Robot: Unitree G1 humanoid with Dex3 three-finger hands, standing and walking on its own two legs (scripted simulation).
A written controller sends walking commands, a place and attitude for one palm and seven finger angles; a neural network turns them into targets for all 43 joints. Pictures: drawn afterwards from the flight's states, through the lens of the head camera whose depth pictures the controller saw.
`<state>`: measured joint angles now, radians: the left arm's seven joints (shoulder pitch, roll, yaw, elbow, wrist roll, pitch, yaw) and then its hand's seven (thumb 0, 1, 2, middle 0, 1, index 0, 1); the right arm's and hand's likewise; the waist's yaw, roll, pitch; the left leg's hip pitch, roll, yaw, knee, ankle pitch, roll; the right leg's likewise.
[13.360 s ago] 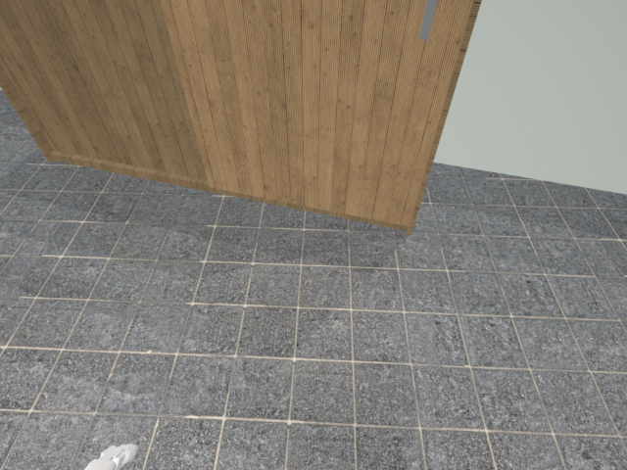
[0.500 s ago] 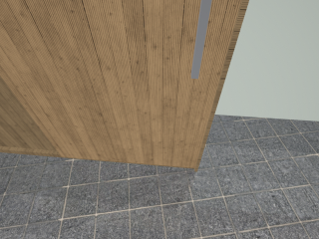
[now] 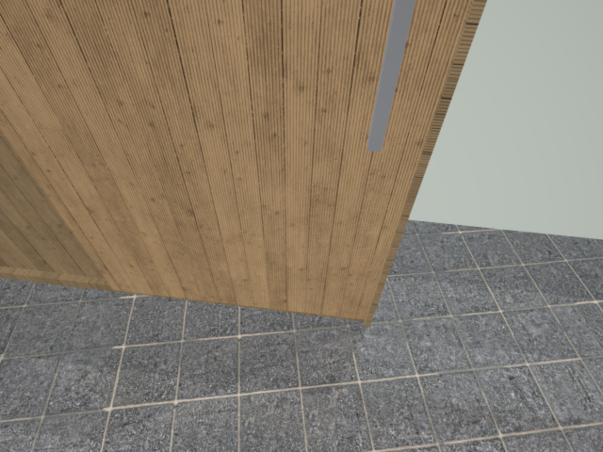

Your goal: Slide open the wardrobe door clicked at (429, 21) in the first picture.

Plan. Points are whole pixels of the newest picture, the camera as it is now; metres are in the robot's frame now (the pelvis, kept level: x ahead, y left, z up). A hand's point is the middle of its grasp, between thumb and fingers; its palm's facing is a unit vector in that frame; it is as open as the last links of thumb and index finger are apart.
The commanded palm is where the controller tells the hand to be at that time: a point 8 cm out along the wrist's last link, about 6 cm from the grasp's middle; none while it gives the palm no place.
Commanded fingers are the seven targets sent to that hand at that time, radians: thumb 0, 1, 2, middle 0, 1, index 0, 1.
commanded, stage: shuffle to correct the standing spot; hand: right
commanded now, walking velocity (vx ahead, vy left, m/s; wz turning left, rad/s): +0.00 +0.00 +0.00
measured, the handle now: (392, 52) +0.65 -0.10 +0.23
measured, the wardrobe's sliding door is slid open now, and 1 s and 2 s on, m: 0.00 0.00 0.00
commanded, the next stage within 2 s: come to a stop and stand still in 0.74 s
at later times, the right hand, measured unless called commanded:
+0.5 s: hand out of the picture +0.03 -0.15 -0.19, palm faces +0.06 +0.99 -0.13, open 7.4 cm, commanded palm none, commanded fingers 0.00 -0.90 -0.90 0.20 0.30 0.20 0.30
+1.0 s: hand (373, 404) +0.24 -0.11 -0.18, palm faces +0.11 +0.98 -0.19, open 7.2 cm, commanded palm none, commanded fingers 0.00 -0.90 -0.90 0.20 0.30 0.20 0.30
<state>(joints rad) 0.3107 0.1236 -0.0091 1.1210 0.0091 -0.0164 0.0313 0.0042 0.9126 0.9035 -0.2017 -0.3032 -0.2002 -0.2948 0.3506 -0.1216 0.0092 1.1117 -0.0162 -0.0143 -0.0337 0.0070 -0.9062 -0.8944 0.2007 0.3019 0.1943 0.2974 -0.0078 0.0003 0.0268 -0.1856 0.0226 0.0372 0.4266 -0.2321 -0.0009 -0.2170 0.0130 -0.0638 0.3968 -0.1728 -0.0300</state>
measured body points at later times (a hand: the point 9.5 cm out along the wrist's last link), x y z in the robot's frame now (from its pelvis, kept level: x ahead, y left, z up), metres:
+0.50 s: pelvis +0.08 +0.01 -0.01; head +0.11 -0.01 +0.44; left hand +0.05 +0.22 -0.16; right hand +0.03 -0.20 -0.18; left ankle +0.02 +0.11 -0.68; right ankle +0.03 -0.10 -0.74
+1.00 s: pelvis +0.23 +0.07 -0.01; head +0.26 +0.06 +0.44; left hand +0.31 +0.31 -0.15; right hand +0.24 -0.16 -0.17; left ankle +0.23 +0.16 -0.74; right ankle +0.25 -0.04 -0.73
